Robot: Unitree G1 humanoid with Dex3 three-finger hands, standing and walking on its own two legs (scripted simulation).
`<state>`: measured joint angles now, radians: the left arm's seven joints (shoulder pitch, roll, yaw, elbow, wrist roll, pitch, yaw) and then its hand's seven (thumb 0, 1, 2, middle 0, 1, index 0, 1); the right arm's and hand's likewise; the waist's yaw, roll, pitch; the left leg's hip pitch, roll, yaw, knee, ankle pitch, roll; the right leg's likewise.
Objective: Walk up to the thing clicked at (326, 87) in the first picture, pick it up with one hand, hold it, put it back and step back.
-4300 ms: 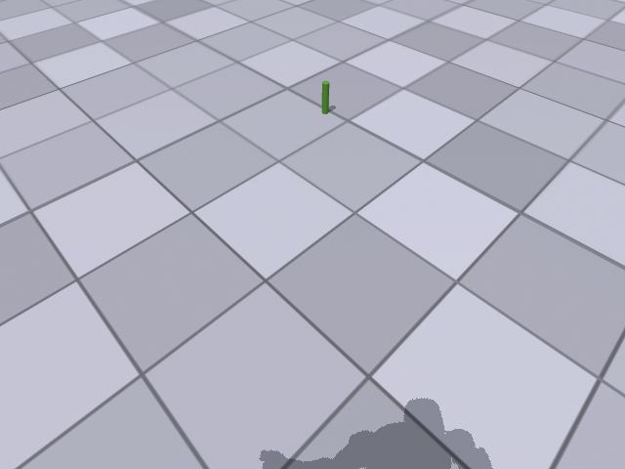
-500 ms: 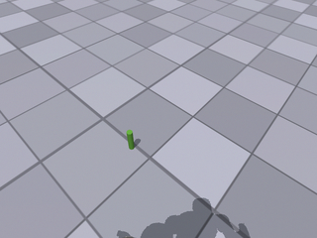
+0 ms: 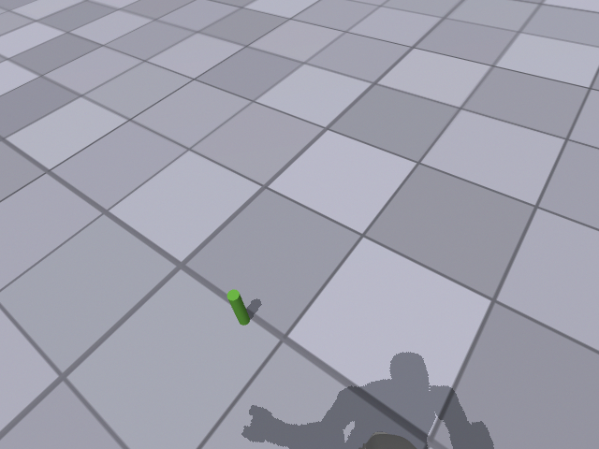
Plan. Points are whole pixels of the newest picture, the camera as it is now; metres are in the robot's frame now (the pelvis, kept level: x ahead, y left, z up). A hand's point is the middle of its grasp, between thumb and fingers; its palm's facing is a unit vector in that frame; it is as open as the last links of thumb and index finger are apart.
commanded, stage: walk up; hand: left
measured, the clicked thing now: (239, 308) +0.65 +0.25 -0.66
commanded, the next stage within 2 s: none
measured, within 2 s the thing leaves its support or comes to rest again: neither
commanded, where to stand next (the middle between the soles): +0.31 +0.05 m, yaw +0 degrees
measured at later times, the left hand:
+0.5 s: hand out of the picture +0.16 +0.33 -0.15, palm faces -0.02 -0.93 -0.37, open 7.4 cm
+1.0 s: hand (132, 356) +0.30 +0.31 -0.13, palm faces -0.07 -0.91 -0.41, open 7.4 cm
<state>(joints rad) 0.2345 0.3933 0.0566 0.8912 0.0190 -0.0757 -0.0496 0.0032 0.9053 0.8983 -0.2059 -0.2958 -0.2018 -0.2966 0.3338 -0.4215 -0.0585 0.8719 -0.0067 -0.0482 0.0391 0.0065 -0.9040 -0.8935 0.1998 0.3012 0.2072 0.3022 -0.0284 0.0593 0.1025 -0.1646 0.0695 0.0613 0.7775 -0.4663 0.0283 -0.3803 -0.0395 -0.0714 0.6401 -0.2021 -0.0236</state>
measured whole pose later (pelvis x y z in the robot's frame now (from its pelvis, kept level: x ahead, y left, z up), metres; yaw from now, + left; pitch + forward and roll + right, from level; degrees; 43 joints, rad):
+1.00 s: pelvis +0.22 +0.04 +0.01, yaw -2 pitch -4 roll +1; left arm 0.20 0.36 0.02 0.92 0.02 -0.03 -0.01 0.00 0.91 0.90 -0.21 -0.30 -0.20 -0.30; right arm 0.22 -0.38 -0.02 0.90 0.00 -0.02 0.01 0.01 -0.91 -0.89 0.20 0.30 0.21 0.30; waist 0.00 0.04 0.14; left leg -0.29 0.01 0.06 0.80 -0.53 0.04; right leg -0.35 -0.02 -0.02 0.62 -0.22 -0.03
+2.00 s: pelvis +0.27 +0.05 +0.02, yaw -1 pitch -2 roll +0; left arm 0.07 0.35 0.01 1.10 0.00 0.00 -0.01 0.00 0.90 0.90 -0.21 -0.30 -0.20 -0.30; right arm 0.10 -0.36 -0.01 1.10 -0.02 -0.03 0.00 0.00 -0.91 -0.89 0.20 0.30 0.21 0.30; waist 0.00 -0.01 0.05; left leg -0.11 0.03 0.02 0.40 -0.26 -0.02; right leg -0.17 -0.02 -0.01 0.43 -0.21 0.01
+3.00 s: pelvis +0.26 +0.05 +0.03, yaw -1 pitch -3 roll +0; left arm 0.08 0.35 0.00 1.13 0.01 -0.01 0.00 0.00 0.90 0.90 -0.21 -0.30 -0.20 -0.30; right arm 0.08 -0.35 0.00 1.14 -0.01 -0.01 0.01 0.00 -0.91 -0.89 0.20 0.30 0.21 0.30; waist -0.01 0.00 0.07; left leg -0.07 0.03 0.03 0.31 -0.19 -0.03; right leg -0.14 -0.02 0.00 0.33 -0.14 0.01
